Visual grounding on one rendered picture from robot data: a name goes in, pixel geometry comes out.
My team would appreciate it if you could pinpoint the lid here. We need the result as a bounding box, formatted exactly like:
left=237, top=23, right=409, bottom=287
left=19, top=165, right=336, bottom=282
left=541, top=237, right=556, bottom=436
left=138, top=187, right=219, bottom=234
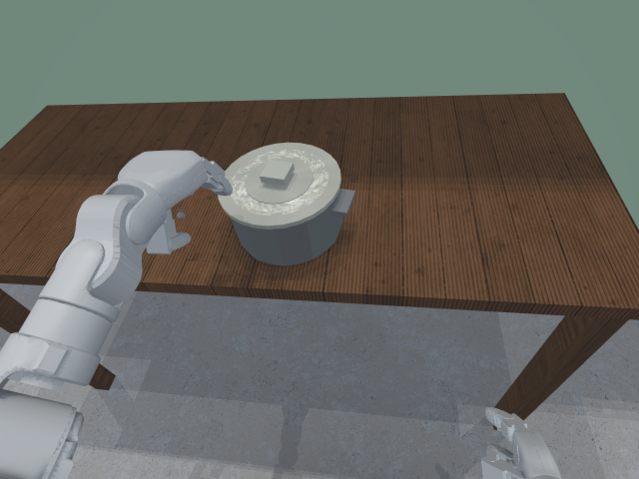
left=218, top=143, right=341, bottom=230

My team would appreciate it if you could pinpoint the robot left forearm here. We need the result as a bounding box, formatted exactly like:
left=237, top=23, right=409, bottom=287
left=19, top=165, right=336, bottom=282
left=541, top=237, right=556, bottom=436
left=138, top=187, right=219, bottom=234
left=0, top=179, right=167, bottom=391

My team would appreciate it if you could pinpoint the table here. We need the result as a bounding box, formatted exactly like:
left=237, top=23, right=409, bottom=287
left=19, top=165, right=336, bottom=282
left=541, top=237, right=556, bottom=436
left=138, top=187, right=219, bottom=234
left=0, top=93, right=639, bottom=430

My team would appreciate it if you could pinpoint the robot left upper arm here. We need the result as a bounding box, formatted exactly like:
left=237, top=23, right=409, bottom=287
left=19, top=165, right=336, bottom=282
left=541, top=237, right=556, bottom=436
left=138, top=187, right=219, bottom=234
left=0, top=388, right=84, bottom=479

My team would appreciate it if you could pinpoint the knob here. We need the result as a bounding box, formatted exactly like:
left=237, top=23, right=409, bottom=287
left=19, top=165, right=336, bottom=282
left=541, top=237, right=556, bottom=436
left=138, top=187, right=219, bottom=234
left=260, top=160, right=295, bottom=186

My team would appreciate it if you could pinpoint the left robot hand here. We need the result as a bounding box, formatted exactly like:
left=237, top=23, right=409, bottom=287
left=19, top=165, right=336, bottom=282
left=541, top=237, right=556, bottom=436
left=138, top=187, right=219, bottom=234
left=118, top=151, right=233, bottom=254

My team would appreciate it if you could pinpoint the pot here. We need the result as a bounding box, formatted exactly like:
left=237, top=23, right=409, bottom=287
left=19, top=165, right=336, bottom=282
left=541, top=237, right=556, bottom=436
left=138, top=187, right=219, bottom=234
left=214, top=189, right=355, bottom=266

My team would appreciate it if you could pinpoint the right robot hand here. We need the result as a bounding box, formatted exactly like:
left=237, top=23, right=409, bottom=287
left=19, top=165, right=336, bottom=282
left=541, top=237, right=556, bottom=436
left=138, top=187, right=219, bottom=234
left=481, top=407, right=561, bottom=479

